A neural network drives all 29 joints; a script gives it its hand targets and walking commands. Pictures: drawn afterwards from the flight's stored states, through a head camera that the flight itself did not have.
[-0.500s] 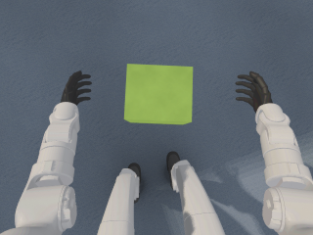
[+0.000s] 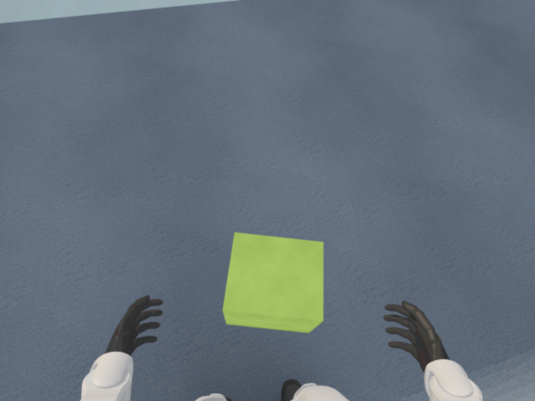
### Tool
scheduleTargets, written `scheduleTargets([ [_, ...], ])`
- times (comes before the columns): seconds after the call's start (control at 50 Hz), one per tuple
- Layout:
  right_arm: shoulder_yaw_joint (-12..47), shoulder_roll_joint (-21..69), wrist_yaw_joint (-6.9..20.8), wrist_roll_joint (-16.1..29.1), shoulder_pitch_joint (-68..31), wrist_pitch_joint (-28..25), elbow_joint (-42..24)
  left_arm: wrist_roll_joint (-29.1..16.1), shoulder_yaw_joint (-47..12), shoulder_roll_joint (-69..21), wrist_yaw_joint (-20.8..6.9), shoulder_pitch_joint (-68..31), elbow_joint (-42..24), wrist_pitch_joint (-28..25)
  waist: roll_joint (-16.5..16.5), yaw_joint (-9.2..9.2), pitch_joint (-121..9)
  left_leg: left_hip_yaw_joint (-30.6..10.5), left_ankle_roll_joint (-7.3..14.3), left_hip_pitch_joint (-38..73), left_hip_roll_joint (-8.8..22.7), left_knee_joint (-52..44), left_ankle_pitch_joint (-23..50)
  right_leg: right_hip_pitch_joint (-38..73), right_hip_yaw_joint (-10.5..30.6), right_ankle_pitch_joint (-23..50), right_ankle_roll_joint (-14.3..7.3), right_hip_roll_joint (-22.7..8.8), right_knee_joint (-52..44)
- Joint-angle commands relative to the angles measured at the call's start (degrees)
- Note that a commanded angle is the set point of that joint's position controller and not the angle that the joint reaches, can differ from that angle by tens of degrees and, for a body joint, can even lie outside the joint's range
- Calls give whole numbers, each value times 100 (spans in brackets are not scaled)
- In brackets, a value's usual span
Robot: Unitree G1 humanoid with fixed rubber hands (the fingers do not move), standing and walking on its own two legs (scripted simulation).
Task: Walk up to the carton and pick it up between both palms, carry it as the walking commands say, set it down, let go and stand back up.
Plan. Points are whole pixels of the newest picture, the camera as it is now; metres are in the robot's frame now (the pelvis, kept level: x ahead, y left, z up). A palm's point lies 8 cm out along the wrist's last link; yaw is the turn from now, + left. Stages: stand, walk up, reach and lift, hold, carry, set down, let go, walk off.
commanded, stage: let go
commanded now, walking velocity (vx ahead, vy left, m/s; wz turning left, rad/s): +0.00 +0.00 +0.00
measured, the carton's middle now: (273, 284) +0.43 -0.06 -0.64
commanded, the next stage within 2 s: stand in 0.48 s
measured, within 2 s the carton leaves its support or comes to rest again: neither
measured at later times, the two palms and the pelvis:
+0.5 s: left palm (122, 379) +0.16 +0.20 -0.07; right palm (445, 385) +0.13 -0.25 -0.07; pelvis -0.01 -0.01 +0.00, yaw -1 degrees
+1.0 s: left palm out of the picture +0.12 +0.21 -0.13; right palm out of the picture +0.09 -0.29 -0.11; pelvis +0.06 -0.03 -0.01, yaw -4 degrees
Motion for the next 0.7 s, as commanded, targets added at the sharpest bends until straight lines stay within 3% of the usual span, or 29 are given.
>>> scheduleTargets([
  [0.0, -107, -840, 42, 45, 6, -67, -1094, -151, -8, 590, -38, -44, -1385, -198, 735, 66, -935, 93, -335, 743, 133, -1048, 1285, 2350, -190, 1118, -19, 165, -188],
  [0.14, -96, -946, 12, -143, 129, 345, -1234, -408, -216, 665, -143, 111, -1358, 162, 612, 22, 540, 59, -118, -371, 483, -1917, -862, 3316, -300, 92, 80, 411, 24],
  [0.2, -207, -1010, -11, -265, 83, 577, -1292, -434, -250, 658, -179, 177, -1265, 341, 513, 19, 862, 65, -77, -545, 553, -2051, -1219, 3536, -301, -8, 95, 441, 26],
  [0.26, -209, -958, -8, -309, -55, 776, -1376, -394, -237, 678, -157, 213, -1150, 444, 415, 51, 844, 134, -41, -450, 533, -2004, -1159, 3665, -279, -38, 77, 428, -11],
  [0.4, 83, -715, -132, -242, -113, 934, -1505, -130, -124, 683, -129, 230, -1124, 454, -75, 158, 281, 461, -115, 1040, 161, -1325, 83, 3203, -119, 100, 37, 134, -378],
  [0.46, 226, -633, -205, -209, -191, 986, -1573, -21, -120, 672, -93, 323, -1059, 443, -46, 191, 118, 531, -132, 1401, 25, -1090, 352, 3076, -23, 258, 49, 41, -375],
  [0.48, -270, -978, -372, -357, 425, 384, -465, -187, 20, 1050, 60, 844, -250, 86, -58, 354, -728, 525, -328, 1612, 369, -769, -379, 1873, 616, 350, 88, -464, -360],
  [0.5, -185, -1271, -493, -455, 681, 121, -262, 14, 73, 1305, 164, 1040, -79, -103, -62, 297, -398, 454, -322, 1639, 418, -630, -640, 1288, 911, -508, 182, -513, -527],
  [0.52, -164, -1180, -536, -465, 745, -26, -119, 57, 62, 1310, 182, 985, -4, -208, -32, 273, -214, 363, -265, 1540, 523, -623, -500, 1061, 1050, -697, 160, -510, -534],
  [0.58, -109, -870, -601, -339, 736, -253, 141, -143, -47, 1008, 149, 627, 186, -469, -98, 89, -595, 271, -306, 1301, 513, -371, -42, 1345, 1179, 684, -73, -545, -298],
  [0.62, -78, -885, -625, -293, 661, -320, 307, -220, -34, 997, 135, 866, 430, -562, -104, 156, -747, 259, -295, 1269, 493, -308, 188, 1444, 1168, 2124, -154, -493, -47],
  [0.68, -73, -856, -642, -228, 829, -376, 571, -235, -31, 961, 169, 1138, 760, -604, -398, 176, -890, 319, -280, 1084, 423, -95, 400, 1720, 1238, 4069, -235, -550, 186],
])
